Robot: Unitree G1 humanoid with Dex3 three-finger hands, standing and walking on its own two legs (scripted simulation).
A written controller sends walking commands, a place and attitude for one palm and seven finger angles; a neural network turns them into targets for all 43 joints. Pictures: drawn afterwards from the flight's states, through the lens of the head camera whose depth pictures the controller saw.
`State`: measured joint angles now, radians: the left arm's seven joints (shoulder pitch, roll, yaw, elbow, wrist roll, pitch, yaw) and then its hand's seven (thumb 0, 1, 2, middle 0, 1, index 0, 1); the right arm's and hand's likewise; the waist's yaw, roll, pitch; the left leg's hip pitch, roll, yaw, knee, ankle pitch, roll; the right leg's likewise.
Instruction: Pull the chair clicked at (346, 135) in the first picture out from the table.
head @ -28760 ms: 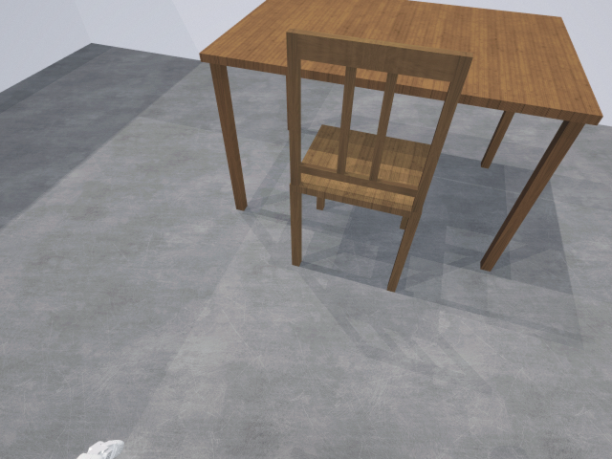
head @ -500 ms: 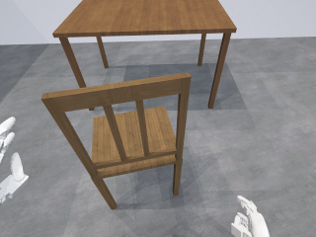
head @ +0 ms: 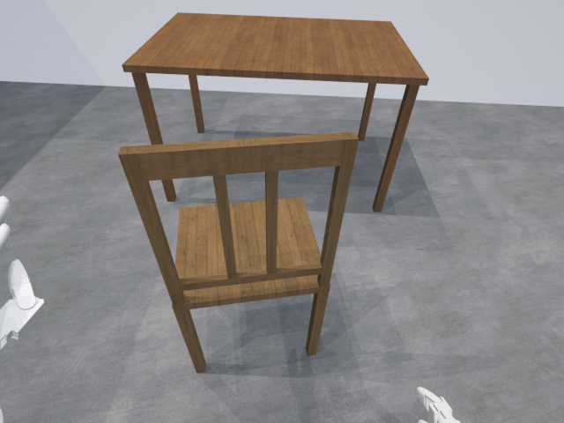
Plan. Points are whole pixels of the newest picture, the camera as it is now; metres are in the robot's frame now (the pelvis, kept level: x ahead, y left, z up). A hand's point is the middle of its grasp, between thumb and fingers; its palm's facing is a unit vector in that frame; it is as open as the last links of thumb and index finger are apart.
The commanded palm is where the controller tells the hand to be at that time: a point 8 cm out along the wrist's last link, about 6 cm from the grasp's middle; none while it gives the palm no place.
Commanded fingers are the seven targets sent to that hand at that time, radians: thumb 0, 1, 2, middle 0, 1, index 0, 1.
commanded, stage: stop stepping back and stand still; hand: left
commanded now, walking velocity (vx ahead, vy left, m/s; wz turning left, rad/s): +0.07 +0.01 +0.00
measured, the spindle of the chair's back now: (226, 231) +0.53 +0.15 -0.07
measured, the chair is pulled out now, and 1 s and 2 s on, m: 0.62 0.62 0.62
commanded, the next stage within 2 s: let the arm hang, fingers relaxed in 0.02 s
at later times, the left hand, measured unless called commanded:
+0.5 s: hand out of the picture +0.07 +0.16 -0.16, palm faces +0.08 -0.98 -0.17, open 6.8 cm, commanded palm none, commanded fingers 0.00 0.90 0.90 -0.20 -0.30 -0.20 -0.30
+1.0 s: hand out of the picture -0.01 +0.14 -0.17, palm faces +0.06 -0.98 -0.17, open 7.4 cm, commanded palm none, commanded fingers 0.00 0.90 0.90 -0.20 -0.30 -0.20 -0.30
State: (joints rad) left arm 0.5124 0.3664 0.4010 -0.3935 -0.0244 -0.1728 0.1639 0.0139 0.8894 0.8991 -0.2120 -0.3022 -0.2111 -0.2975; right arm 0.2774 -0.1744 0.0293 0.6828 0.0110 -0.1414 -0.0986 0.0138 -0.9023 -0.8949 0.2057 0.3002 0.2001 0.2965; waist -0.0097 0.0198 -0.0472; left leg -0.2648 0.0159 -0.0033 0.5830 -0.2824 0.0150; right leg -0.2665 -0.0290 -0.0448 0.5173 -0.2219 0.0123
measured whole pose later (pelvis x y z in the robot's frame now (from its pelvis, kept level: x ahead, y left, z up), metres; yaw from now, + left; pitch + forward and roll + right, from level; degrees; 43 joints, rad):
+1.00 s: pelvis +0.01 -0.02 +0.01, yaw +2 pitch -1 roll +0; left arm 0.32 0.13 -0.02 1.06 0.01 0.03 0.03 0.01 0.91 0.90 -0.20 -0.30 -0.20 -0.30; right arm 0.36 -0.13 0.00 1.05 -0.01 0.00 -0.03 0.00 -0.91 -0.90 0.20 0.30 0.20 0.30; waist 0.01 0.02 0.03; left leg -0.22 0.01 -0.04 0.48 -0.24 -0.02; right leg -0.24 -0.03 -0.07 0.47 -0.22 -0.01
